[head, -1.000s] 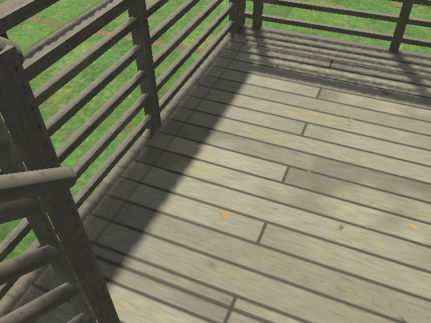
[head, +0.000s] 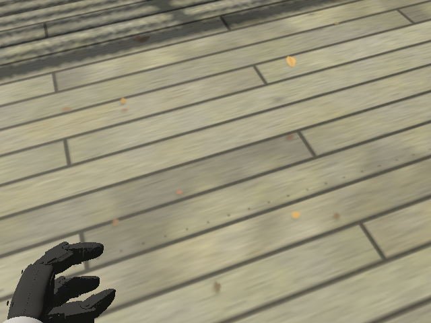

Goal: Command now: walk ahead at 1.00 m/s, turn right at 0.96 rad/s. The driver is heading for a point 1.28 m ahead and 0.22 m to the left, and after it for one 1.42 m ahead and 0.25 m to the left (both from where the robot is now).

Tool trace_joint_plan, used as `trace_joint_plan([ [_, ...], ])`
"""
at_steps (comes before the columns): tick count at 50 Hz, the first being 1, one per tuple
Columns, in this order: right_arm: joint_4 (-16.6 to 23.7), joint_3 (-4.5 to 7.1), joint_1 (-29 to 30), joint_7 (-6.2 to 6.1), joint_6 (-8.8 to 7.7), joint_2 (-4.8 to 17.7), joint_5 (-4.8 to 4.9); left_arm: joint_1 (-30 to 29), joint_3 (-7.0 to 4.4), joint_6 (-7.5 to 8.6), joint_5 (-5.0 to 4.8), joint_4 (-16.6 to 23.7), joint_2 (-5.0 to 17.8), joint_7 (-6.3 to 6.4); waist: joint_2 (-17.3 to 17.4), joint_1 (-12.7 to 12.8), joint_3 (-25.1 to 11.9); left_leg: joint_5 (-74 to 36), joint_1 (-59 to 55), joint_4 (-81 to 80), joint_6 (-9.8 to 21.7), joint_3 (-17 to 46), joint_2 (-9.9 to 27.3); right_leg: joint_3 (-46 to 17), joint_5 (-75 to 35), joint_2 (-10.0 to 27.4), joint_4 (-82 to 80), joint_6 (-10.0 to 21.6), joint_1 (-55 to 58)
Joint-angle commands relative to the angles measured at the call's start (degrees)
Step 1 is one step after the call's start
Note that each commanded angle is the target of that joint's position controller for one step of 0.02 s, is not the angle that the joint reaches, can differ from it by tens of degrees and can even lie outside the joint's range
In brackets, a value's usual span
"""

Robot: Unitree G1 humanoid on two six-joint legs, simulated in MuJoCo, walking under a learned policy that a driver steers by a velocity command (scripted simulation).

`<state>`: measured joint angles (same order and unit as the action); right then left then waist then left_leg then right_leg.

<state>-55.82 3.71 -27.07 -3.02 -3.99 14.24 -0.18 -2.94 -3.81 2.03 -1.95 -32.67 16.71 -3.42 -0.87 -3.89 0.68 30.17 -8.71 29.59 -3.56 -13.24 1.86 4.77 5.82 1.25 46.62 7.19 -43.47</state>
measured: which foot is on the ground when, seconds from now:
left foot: down 0.00-0.02, up 0.04-0.44, down 0.46-0.92, up 0.94-1.00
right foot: up 0.00-0.00, down 0.02-0.48, up 0.50-0.90, down 0.92-1.00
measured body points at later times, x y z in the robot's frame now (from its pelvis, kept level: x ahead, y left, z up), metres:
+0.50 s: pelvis +0.50 +0.00 +0.00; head +0.54 +0.00 +0.45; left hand +0.55 +0.28 -0.13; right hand +0.71 -0.26 -0.06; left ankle +0.67 +0.05 -0.70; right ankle +0.21 -0.06 -0.64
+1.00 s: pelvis +0.97 -0.02 +0.02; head +1.00 +0.00 +0.47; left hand +1.16 +0.27 -0.01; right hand +1.06 -0.28 -0.10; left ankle +0.74 +0.04 -0.59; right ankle +1.10 -0.12 -0.70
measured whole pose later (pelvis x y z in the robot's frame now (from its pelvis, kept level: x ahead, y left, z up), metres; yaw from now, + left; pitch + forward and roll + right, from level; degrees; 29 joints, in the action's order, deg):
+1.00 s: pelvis +0.97 -0.02 +0.02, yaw +18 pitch +2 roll -3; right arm -45.1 2.9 -23.2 -0.4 -2.0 15.0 2.8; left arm -0.4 -2.3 8.3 -0.5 -31.7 13.2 0.1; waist 2.2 -4.3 2.3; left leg 26.3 12.2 69.3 4.8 10.8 -5.8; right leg -2.2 9.2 -2.9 33.3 -0.8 -26.2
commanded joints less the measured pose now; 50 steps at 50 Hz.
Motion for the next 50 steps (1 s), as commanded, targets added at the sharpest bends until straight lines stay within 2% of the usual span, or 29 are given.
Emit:
trace_joint_plan([
  [1, 11.5, 1.92, 16.4, 0.14, -1.67, 12.3, -0.82, 35.5, -4.95, 0.45, -0.45, -8.0, 11.3, -0.55, 3.4, 24.0, -10.0, -65.3, 31.5, 42.7, 2.8, 5.0, 4.8, -2.9, -7.8, -3.3, -10.9, 8.6, 56.6],
  [2, 15.3, -0.75, 14.1, 1.01, -4.00, 2.2, -2.87, 32.5, -4.27, 0.60, 0.56, -8.9, 13.5, -0.22, -18.0, 14.0, -8.5, -0.3, 51.5, 64.9, 2.7, 9.4, -5.2, -19.9, -16.2, 2.0, -5.9, 11.4, 65.0],
  [3, 19.0, -1.75, 6.0, 2.61, -6.99, 3.1, 0.74, 30.2, -3.25, 1.13, 1.61, -5.9, 12.2, 0.59, -20.8, 9.4, -24.3, 3.1, 63.1, 67.4, 5.4, 22.6, -4.1, -46.3, 15.8, 13.2, -18.3, 22.7, 77.1],
  [4, 19.5, -0.90, 13.2, 2.85, -8.20, 7.9, 2.65, 31.5, -3.16, 1.60, 2.11, -5.3, 8.9, 1.68, -11.6, 12.6, -20.6, -3.3, 63.8, 60.9, 7.0, 23.1, -2.1, -51.5, 26.3, 13.2, -28.2, 19.2, 72.2],
  [5, 19.7, -0.67, 16.3, 2.61, -7.88, 8.3, 3.25, 26.7, -2.53, 2.65, 1.73, -5.5, 7.4, 1.75, -1.3, 9.3, -10.0, -6.7, 62.8, 54.6, 7.1, 21.2, -0.2, -47.7, 22.4, 12.6, -30.8, 16.5, 59.7],
  [6, 18.1, -0.91, 16.4, 2.12, -6.77, 7.4, 1.52, 21.3, -1.81, 3.50, 1.82, -4.5, 6.5, 1.47, 5.0, 6.0, -6.8, -9.1, 56.7, 50.5, 6.1, 21.1, 2.4, -42.9, 16.9, 11.3, -30.6, 14.8, 48.7],
  [9, 17.5, -0.61, 14.7, 2.36, -3.59, 6.0, 0.55, 16.0, -0.50, 3.86, 1.57, -4.3, 3.3, 1.75, 3.7, 1.4, -0.8, -12.5, 48.5, 40.4, 3.5, 19.4, 6.2, -30.7, 5.3, 6.4, -31.9, 12.5, 30.6],
  [13, 23.1, -2.80, 29.9, 3.56, -4.06, 1.0, -1.03, 21.0, -0.01, 3.91, 0.51, -7.0, 1.9, 3.78, 2.5, 5.7, 4.5, -34.0, 42.9, 17.1, 1.7, 13.2, 4.6, -16.4, -3.2, -0.4, -33.3, 8.3, 20.4],
  [15, 23.9, -2.99, 33.4, 4.38, -4.33, 0.4, -0.02, 24.7, -0.34, 4.40, 0.66, -8.6, 3.5, 3.61, -0.3, 8.4, 4.3, -45.3, 34.7, 7.0, 1.7, 10.9, 1.6, -15.3, 0.9, 0.4, -37.4, 7.3, 19.5],
  [18, 25.3, -1.77, 36.9, 4.94, -4.05, 3.8, 2.05, 28.0, -0.72, 4.73, 0.31, -11.0, 4.4, 3.06, -2.2, 9.9, 6.1, -44.3, 39.7, -1.8, 4.6, 11.6, 0.9, -14.3, -6.6, 5.2, -38.1, 5.1, 36.2],
  [20, 25.3, -0.56, 34.3, 5.57, -4.02, 6.0, 2.46, 27.8, -1.09, 3.88, 1.92, -12.1, 5.7, 3.11, -4.7, 7.2, 3.6, -37.6, 40.3, -1.4, 7.8, 9.3, -2.3, -11.8, -30.0, 7.7, -32.7, 2.8, 47.6],
  [22, 23.1, 1.60, 21.6, 5.29, -2.82, 10.2, 3.67, 25.5, -1.68, 2.73, 4.95, -11.9, 7.6, 3.42, -9.3, -0.6, -4.8, -29.2, 30.3, 3.9, 10.9, 7.1, -6.3, -8.6, -60.4, 9.0, -17.6, 0.9, 53.5],
  [23, 19.7, 2.47, 7.7, 4.77, -1.63, 11.8, 3.71, 20.2, -1.84, 2.26, 5.30, -10.5, 8.5, 3.60, -8.9, -8.6, -9.8, -31.1, 15.7, 3.3, 12.6, 8.4, -4.9, -5.7, -65.1, 8.0, -1.5, -1.0, 47.0],
  [24, 16.0, 2.43, -5.7, 4.20, -0.40, 14.1, 2.76, 16.7, -1.27, 2.58, 6.00, -8.0, 6.4, 4.17, 1.4, -12.2, -16.5, -26.5, -4.9, 9.9, 13.7, 19.5, 1.0, -5.6, -36.5, 3.7, 23.9, -2.6, 29.8],
  [25, 15.5, 2.64, -3.3, 5.72, -1.88, 15.6, 1.23, 30.3, 1.31, 4.17, 2.04, -7.2, -2.6, 2.32, 28.8, -0.5, -24.0, -0.4, -21.5, -5.4, 26.8, 58.2, 13.6, -11.7, 20.2, -7.9, 42.1, -6.8, 5.6],
  [26, 17.1, 2.11, 0.4, 5.37, -1.58, 9.9, 0.37, 27.4, 0.89, 5.82, 0.40, -7.2, 3.7, 1.90, 19.2, -3.1, -22.1, 11.6, -21.5, -14.5, 24.3, 66.8, 13.1, -15.5, 16.7, -4.5, 41.2, -4.1, 0.1],
  [27, 18.0, 1.59, 2.4, 5.04, -1.67, 7.8, -0.27, 19.3, 0.71, 6.64, -0.44, -4.9, 5.6, 1.86, 10.3, -3.4, -13.9, 5.6, -13.6, -14.3, 21.9, 59.3, 12.0, -15.4, 14.1, -2.2, 38.3, -2.9, -1.2],
  [28, 17.8, 1.54, 4.6, 5.80, -2.12, 8.4, -0.10, 12.9, 1.09, 7.31, 1.13, -3.1, 4.5, 2.49, -2.4, -1.3, -7.0, -5.1, -2.2, -15.6, 20.1, 54.1, 9.1, -14.2, 13.2, -1.1, 32.8, -2.2, 2.1],
  [29, 17.9, 1.58, 7.1, 6.09, -2.72, 8.5, -0.05, 11.5, 0.92, 7.68, 2.11, -2.3, 3.7, 2.99, -4.1, 1.6, -5.0, -12.6, 3.5, -15.2, 21.0, 50.2, 7.3, -14.1, 12.4, -0.1, 28.1, -2.7, 3.5],
  [33, 16.8, 0.46, 6.8, 5.31, -2.74, 5.7, 2.24, 10.6, 1.02, 6.43, 3.07, -1.1, 2.3, 3.77, -0.7, 5.4, 1.1, -25.1, 15.8, -17.0, 21.8, 41.2, 2.2, -12.2, 12.6, 2.2, 16.4, -7.1, 5.0],
  [37, 15.3, 0.61, 3.6, 3.17, -1.81, 6.6, 2.26, -4.2, 2.12, 6.88, 3.64, 4.3, -0.8, 3.33, 2.6, 0.7, 5.5, -32.1, 29.4, -18.2, 18.1, 35.4, -3.0, -7.6, -6.9, -1.4, -6.1, -9.8, 14.0],
  [42, 12.2, 1.08, -0.8, 2.85, -1.10, 5.8, 3.47, -9.0, -0.13, 7.36, 0.84, 7.2, 2.4, 3.23, 5.8, -1.0, 3.4, -28.4, 23.7, -13.9, 14.1, 40.4, -1.9, -10.4, -14.0, -4.5, -20.1, -9.4, 25.6],
  [44, 12.0, 1.88, 0.5, 2.52, -0.56, 6.9, 3.09, -5.1, -2.00, 7.92, 0.01, 7.1, 6.1, 3.72, 7.0, 2.3, 0.2, -44.7, 17.1, -4.7, 12.4, 40.8, -1.7, -10.0, -8.8, -5.3, -22.2, -7.9, 30.0],
  [45, 12.9, 2.37, 3.1, 2.73, -0.08, 8.3, 2.28, 3.2, -2.99, 8.01, -0.21, 5.9, 7.5, 4.11, 7.7, 7.7, -5.8, -52.6, 16.9, 5.5, 10.9, 39.1, -2.6, -10.2, -8.2, -3.5, -21.4, -6.3, 39.3],
  [46, 15.4, 1.89, 7.5, 3.04, 0.33, 7.5, 0.27, 19.6, -3.54, 7.16, -0.50, 3.1, 8.8, 4.92, 8.1, 15.3, -16.8, -49.2, 25.2, 22.4, 9.6, 37.1, -2.6, -14.7, -1.5, 3.8, -13.6, -3.5, 58.3],
  [47, 16.6, -0.57, -3.0, 3.31, 0.32, -1.4, 0.79, 27.3, -3.67, 6.78, 1.53, 1.3, 12.5, 4.70, -14.0, 10.1, -28.7, -1.4, 44.4, 43.6, 7.5, 30.9, -10.2, -40.9, 9.2, 21.3, -15.6, 5.9, 81.2],
  [48, 17.6, -1.71, -4.7, 2.70, 0.52, 2.2, 4.48, 27.9, -3.44, 6.89, 1.33, -0.1, 10.3, 3.31, -25.0, 10.4, -31.7, 1.1, 54.5, 54.3, 7.2, 26.5, -4.6, -60.6, 34.5, 26.6, -24.2, 9.1, 82.3],
  [49, 17.7, -0.69, 2.6, 2.14, 0.90, 6.2, 4.27, 24.4, -2.61, 6.10, 1.53, 1.1, 4.5, 3.77, -16.5, 12.6, -19.8, -4.9, 59.3, 55.4, 7.3, 24.1, -1.5, -52.3, 40.2, 21.1, -27.9, 5.8, 73.7],
  [50, 19.0, -0.21, 8.8, 2.26, 0.95, 7.7, 2.72, 21.5, -2.05, 5.29, 1.98, -0.2, 3.5, 4.05, -7.4, 12.0, -10.3, -9.0, 59.4, 53.7, 7.1, 21.2, -0.1, -41.7, 28.5, 18.3, -29.0, 3.2, 63.1],
])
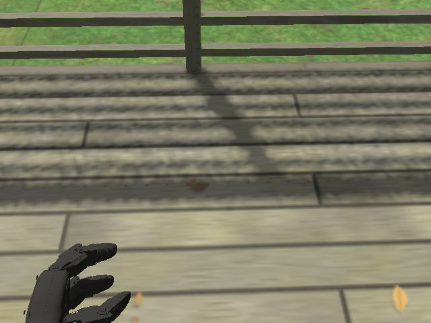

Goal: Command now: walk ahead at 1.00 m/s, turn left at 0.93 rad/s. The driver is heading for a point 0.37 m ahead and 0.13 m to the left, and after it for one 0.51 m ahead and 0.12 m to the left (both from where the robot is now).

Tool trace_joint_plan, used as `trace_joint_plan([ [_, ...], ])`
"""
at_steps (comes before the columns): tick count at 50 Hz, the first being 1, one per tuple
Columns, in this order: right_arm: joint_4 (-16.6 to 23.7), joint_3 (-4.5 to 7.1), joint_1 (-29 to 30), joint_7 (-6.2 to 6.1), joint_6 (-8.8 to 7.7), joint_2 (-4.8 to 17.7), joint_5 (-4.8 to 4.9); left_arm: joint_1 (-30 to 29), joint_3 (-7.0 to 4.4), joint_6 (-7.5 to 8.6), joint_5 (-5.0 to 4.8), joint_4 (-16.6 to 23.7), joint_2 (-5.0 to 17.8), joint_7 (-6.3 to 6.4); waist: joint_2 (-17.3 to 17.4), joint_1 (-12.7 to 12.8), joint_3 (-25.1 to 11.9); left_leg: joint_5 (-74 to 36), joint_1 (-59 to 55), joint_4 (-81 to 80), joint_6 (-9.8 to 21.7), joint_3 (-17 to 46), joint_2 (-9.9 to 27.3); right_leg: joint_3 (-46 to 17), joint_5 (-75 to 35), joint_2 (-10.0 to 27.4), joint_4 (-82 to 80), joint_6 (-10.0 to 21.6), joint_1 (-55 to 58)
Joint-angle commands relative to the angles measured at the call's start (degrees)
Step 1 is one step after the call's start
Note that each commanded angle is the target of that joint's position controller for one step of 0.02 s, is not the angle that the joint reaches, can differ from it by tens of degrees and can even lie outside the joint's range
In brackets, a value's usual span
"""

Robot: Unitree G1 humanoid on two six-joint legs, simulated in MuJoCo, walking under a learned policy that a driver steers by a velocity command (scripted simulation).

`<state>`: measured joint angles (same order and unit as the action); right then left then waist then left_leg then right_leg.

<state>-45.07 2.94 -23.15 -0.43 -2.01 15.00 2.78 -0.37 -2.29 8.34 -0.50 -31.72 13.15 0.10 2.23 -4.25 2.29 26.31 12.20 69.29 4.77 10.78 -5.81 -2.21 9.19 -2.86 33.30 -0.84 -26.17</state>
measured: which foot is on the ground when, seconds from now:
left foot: up 0.00-0.38, down 0.40-0.84, up 0.86-1.00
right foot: down 0.00-0.40, up 0.42-0.80, down 0.82-1.00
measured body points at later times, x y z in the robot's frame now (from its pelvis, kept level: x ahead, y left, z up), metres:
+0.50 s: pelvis +0.40 +0.09 -0.01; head +0.43 +0.12 +0.44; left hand +0.39 +0.38 -0.12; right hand +0.66 -0.08 -0.09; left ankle +0.46 +0.16 -0.72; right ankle +0.32 -0.14 -0.58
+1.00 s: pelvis +0.63 +0.15 +0.01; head +0.66 +0.17 +0.46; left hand +0.63 +0.44 -0.10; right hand +0.89 -0.01 -0.11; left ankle +0.52 +0.23 -0.67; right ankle +0.79 +0.13 -0.72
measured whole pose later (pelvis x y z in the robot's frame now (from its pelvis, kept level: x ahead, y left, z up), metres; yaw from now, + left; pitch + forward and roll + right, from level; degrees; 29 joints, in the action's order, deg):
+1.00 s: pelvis +0.63 +0.15 +0.01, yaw +34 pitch +1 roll +0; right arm -43.7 1.7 -10.4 -1.1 2.8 16.1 0.3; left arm 7.0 -0.2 2.3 1.2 -42.3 12.9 -0.7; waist 0.6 0.5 3.2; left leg 32.0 21.8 55.0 -3.0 4.2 -1.1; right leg 1.5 4.2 -1.5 28.6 2.3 -25.6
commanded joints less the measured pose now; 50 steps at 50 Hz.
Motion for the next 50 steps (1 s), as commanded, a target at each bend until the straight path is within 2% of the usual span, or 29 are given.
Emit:
trace_joint_plan([
  [1, 9.5, 0.63, 9.0, 0.06, -1.09, 6.0, -1.64, 17.8, -3.39, -1.41, 1.35, -2.5, 7.1, 0.39, -3.8, 11.0, -6.1, -6.8, 36.5, 12.5, -1.2, -3.9, 9.5, -27.6, 13.4, 20.6, -16.5, 10.4, 36.6],
  [2, 10.5, 0.72, 10.1, 0.61, -0.86, 4.5, -1.61, 16.6, -3.00, -1.34, 2.04, -3.7, 6.4, 0.28, -2.9, 8.8, -3.0, -8.1, 34.0, 10.8, -0.9, -3.8, 11.5, -22.1, 7.7, 18.9, -17.8, 10.1, 29.8],
  [3, 11.3, 0.58, 9.5, 1.01, -0.28, 3.1, -0.66, 15.4, -2.68, -1.18, 1.90, -4.8, 5.2, -0.08, -5.1, 6.9, -1.7, -7.7, 32.6, 10.2, -0.8, -3.9, 13.0, -18.2, 5.5, 18.1, -19.0, 9.9, 25.7],
  [5, 12.6, 0.02, 10.1, 1.44, 0.97, 1.1, 0.30, 13.6, -2.23, -1.05, 0.21, -7.0, 3.4, -0.76, -6.7, 4.8, 0.2, -6.6, 33.7, 8.4, -0.8, -4.2, 15.7, -11.6, 1.9, 17.8, -21.0, 9.3, 21.1],
  [9, 14.4, -0.36, 13.6, 2.25, 0.80, 2.8, -0.93, 10.7, -3.06, -0.75, 0.70, -8.6, 8.1, -0.12, -4.5, 2.9, 4.0, -21.1, 33.8, -0.1, -3.1, -5.5, 16.5, 1.7, -7.7, 16.2, -25.0, 8.4, 15.3],
  [12, 15.3, -0.14, 20.3, 3.28, 0.26, 4.4, -1.16, 14.5, -3.14, -0.78, 1.12, -10.2, 10.5, 0.30, 0.0, 6.2, 5.0, -32.0, 30.3, -12.0, -1.5, -11.0, 13.4, 10.0, -12.4, 13.1, -26.7, 5.7, 19.2],
  [14, 16.9, -0.42, 23.7, 4.58, -0.30, 4.3, -0.78, 16.2, -3.65, -1.19, 0.59, -11.0, 14.0, 0.37, -1.6, 6.2, 7.1, -32.1, 27.6, -20.9, 0.2, -14.3, 12.0, 13.1, -25.0, 14.7, -25.5, 4.5, 22.7],
  [16, 17.3, 0.94, 24.0, 4.93, -0.48, 7.5, -0.46, 19.1, -4.21, -2.23, 0.76, -11.6, 17.1, 0.60, -5.2, 4.6, 3.5, -27.6, 20.5, -23.7, 2.2, -20.2, 6.0, 14.9, -52.8, 15.0, -18.9, 3.3, 29.1],
  [17, 17.1, 1.76, 20.2, 4.83, -0.11, 9.1, -0.09, 18.9, -4.71, -2.93, 0.51, -11.4, 19.1, 0.81, -8.1, 1.4, 1.2, -22.8, 16.3, -23.3, 3.2, -21.7, 3.7, 15.1, -67.7, 16.4, -11.8, 3.4, 31.2],
  [18, 15.1, 3.32, 10.9, 4.61, 0.51, 11.8, 0.15, 17.4, -5.04, -3.51, 0.29, -10.6, 20.3, 0.84, -10.3, -4.0, -3.6, -18.9, 5.6, -23.0, 4.9, -21.8, 1.8, 15.0, -76.0, 17.4, 0.0, 4.0, 29.4],
  [19, 10.8, 5.46, -4.2, 3.95, 1.06, 15.3, -0.69, 14.5, -4.70, -3.41, -0.39, -9.1, 19.4, 0.86, -7.5, -11.3, -9.3, -24.6, -14.6, -30.2, 8.1, -17.7, 1.7, 13.8, -71.6, 15.8, 17.8, 3.2, 19.4],
  [20, 8.1, 5.30, -7.1, 2.70, 1.56, 16.3, -0.73, 16.8, -2.67, -2.47, 0.23, -8.9, 12.2, 0.59, 6.2, -8.3, -8.4, -31.8, -29.0, -32.7, 10.4, -5.4, 8.3, 11.8, -4.6, 6.9, 41.6, 0.8, 2.3],
  [21, 12.8, 4.72, 0.2, 2.62, 0.03, 20.4, -3.49, 25.9, -0.11, -0.23, 0.01, -4.8, 6.7, -0.11, 20.4, 2.5, -21.8, -32.3, -42.1, -40.6, 23.1, 30.1, 22.9, 1.1, 26.2, -1.5, 61.0, -0.3, -15.0],
  [22, 14.4, 4.28, 0.4, 2.80, -0.64, 15.5, -3.81, 18.7, -1.15, 1.26, -1.11, -4.6, 14.3, -0.32, 7.4, -3.2, -26.8, -26.8, -38.3, -48.5, 20.8, 34.4, 24.1, -6.4, 20.0, 1.7, 59.0, 1.1, -15.3],
  [23, 13.4, 3.83, 2.5, 2.86, -1.45, 14.6, -3.68, 14.9, -1.19, 1.24, -2.43, -3.7, 13.8, 0.08, 1.0, -1.0, -17.1, -30.0, -28.0, -50.2, 18.3, 28.0, 23.2, -4.9, 16.6, 3.5, 54.3, 1.2, -15.5],
  [24, 13.1, 3.32, 6.7, 3.04, -2.18, 13.1, -2.78, 13.8, -0.89, 0.66, -1.50, -4.3, 12.5, 0.87, -7.0, 2.2, -9.7, -36.8, -16.6, -50.0, 15.7, 21.3, 21.1, -3.6, 14.2, 6.1, 49.4, 0.3, -13.8],
  [27, 12.5, 1.73, 12.1, 2.39, -2.74, 9.0, -3.24, 16.7, -1.40, -2.92, -0.18, -6.2, 12.0, 1.07, -4.5, 6.9, -4.4, -50.3, 1.9, -51.4, 12.5, 7.2, 16.7, -2.3, 12.1, 10.5, 40.0, -1.6, -5.0],
  [30, 9.5, 1.57, 10.8, 0.91, -2.74, 9.3, -2.93, 12.9, -0.16, -3.75, 1.01, -5.3, 7.6, 1.30, -2.2, 6.4, -4.4, -61.4, 6.0, -51.6, 10.6, -2.0, 12.0, 1.1, 4.6, 8.6, 27.1, -3.2, -3.7],
  [32, 8.7, 1.39, 11.4, -0.07, -1.79, 8.8, -2.65, 10.5, 0.46, -3.48, 1.39, -5.4, 6.1, 0.77, -0.8, 5.4, -6.1, -58.4, 4.9, -50.5, 8.2, -7.2, 8.4, 2.5, -6.3, 6.8, 15.9, -3.6, -1.3],
  [34, 7.2, 1.22, 8.7, -0.68, -0.91, 8.4, -2.18, 5.8, 0.58, -2.74, 1.18, -5.1, 6.2, -0.29, 0.1, 2.2, -7.1, -51.3, 1.7, -49.9, 6.6, -7.3, 8.2, 2.7, -17.8, 5.1, 6.0, -3.2, 0.4],
  [37, 5.3, 1.01, 6.5, -0.89, -0.29, 8.4, -2.48, 2.5, 0.07, -2.05, 1.05, -4.2, 7.9, -1.64, 2.1, 0.5, -6.2, -44.3, -3.2, -47.5, 6.3, -3.1, 11.7, 1.2, -20.1, 4.4, -1.3, -1.4, 0.2],
  [40, 4.4, 0.66, 8.2, -0.63, 0.03, 7.6, -2.90, 7.4, -1.15, -1.45, 2.06, -6.0, 10.0, -2.37, 2.1, 4.0, -6.2, -44.9, -6.8, -38.7, 4.5, -0.4, 13.0, 1.5, -17.7, 3.6, -7.0, 2.2, 3.5],
  [41, 4.5, 0.55, 8.0, -0.54, -0.06, 7.2, -3.15, 10.4, -1.56, -1.20, 2.57, -7.1, 11.0, -2.17, 0.3, 5.1, -7.7, -44.3, -5.6, -32.9, 2.4, -1.9, 9.7, 1.7, -31.2, 4.2, -8.7, 3.4, 9.9],
  [42, 4.8, 0.16, 3.7, -0.31, -0.50, 5.9, -3.98, 11.9, -1.69, -0.93, 3.81, -6.4, 13.4, -1.77, -5.7, 3.6, -12.6, -31.4, 2.0, -23.1, -0.7, -2.9, 4.9, -5.2, -55.0, 11.5, -3.6, 7.8, 22.8],
  [43, 2.8, -0.84, -3.8, -0.17, -0.70, 3.6, -3.26, 14.1, -0.86, -1.62, 4.33, -6.4, 11.0, -1.16, -14.5, 3.6, -20.6, -0.7, 12.4, -7.4, -5.5, -3.6, 0.8, -18.8, -66.1, 24.1, -2.4, 19.2, 35.5],
  [44, 2.5, -0.37, -2.2, 0.38, -0.03, 6.9, -2.46, 17.0, -0.19, -2.49, 2.64, -7.6, 7.9, -1.13, -14.5, 5.7, -24.8, 14.4, 15.4, -2.2, -6.9, -1.1, 1.1, -25.9, -57.9, 26.6, -5.3, 21.8, 37.0],
  [45, 3.2, 0.47, 2.4, 0.33, 1.22, 9.4, -1.87, 15.0, -0.16, -3.30, 1.30, -7.5, 8.1, -1.08, -8.8, 6.2, -21.2, 12.7, 16.9, 0.3, -7.7, 0.1, 3.4, -25.1, -41.9, 24.7, -7.3, 19.5, 32.7],
  [47, 4.0, 0.52, 7.6, -0.57, 4.31, 7.9, -2.10, 8.5, 0.36, -4.92, 1.00, -6.9, 7.4, -0.72, -5.0, 4.2, -11.5, 8.4, 17.1, -4.9, -8.4, -3.4, 6.6, -20.2, -14.4, 20.5, -13.0, 14.9, 18.4],
  [50, 2.3, -0.30, 5.8, -1.45, 5.91, 4.0, -2.85, 4.1, -0.16, -6.85, 1.93, -7.0, 8.3, -0.26, -11.1, 2.3, -7.2, 3.4, 5.5, -22.4, -8.5, -8.5, 6.1, -11.4, 0.4, 13.2, -18.1, 10.5, 5.2],
])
